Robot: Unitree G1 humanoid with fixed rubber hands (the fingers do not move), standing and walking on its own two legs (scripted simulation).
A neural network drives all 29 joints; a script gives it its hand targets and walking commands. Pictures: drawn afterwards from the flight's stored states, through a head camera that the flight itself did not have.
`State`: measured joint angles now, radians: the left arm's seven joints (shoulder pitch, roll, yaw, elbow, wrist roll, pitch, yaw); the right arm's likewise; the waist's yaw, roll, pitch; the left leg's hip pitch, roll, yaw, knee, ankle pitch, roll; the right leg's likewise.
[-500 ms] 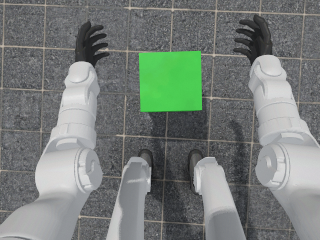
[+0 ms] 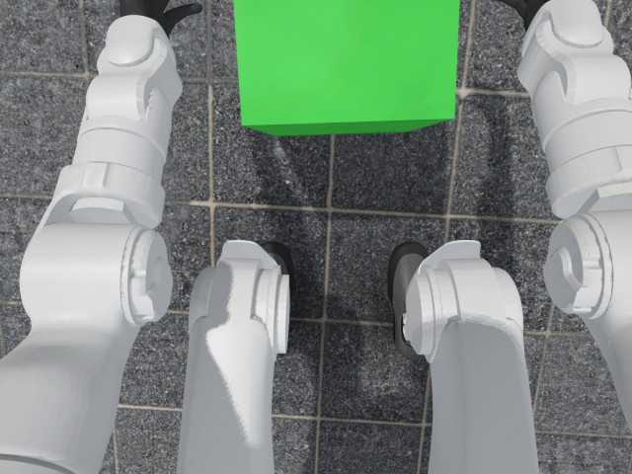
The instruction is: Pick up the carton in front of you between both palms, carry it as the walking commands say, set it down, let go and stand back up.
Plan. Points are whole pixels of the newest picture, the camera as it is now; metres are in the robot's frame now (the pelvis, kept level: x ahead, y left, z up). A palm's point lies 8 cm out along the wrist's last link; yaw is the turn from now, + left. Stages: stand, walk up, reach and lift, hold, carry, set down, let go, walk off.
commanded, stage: reach and lift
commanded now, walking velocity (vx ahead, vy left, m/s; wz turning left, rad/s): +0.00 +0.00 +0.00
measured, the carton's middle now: (341, 47) +0.54 +0.00 -0.28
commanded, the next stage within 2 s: none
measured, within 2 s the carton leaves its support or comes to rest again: leaves its support in 0.98 s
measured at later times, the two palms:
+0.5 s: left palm (185, 34) +0.54 +0.18 -0.21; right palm (513, 12) +0.55 -0.17 -0.21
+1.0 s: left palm (202, 24) +0.54 +0.15 -0.20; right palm (489, 11) +0.55 -0.15 -0.20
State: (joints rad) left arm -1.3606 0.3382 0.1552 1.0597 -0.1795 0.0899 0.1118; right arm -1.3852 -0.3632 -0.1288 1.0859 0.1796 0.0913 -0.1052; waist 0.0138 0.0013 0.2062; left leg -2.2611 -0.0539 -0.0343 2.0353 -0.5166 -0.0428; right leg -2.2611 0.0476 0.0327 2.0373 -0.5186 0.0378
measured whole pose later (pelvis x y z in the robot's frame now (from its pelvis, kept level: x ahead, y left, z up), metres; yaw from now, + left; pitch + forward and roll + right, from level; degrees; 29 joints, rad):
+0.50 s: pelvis +0.01 +0.00 -0.04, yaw +1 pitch +39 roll +1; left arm -1.39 0.31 0.11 1.12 -0.22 0.02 0.13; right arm -1.44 -0.37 -0.05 1.17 0.22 0.02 -0.10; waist 0.01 0.01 0.31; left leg -2.29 -0.04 -0.02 2.19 -0.58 -0.05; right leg -2.30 0.03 0.03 2.20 -0.58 0.02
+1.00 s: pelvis +0.01 +0.00 -0.04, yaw +1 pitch +37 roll +1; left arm -1.40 0.23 0.22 1.03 -0.11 0.15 0.14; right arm -1.43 -0.28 -0.14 1.07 0.12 0.15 -0.13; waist 0.01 0.01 0.32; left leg -2.27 -0.06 -0.03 2.21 -0.58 -0.05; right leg -2.28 0.05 0.03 2.22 -0.59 0.03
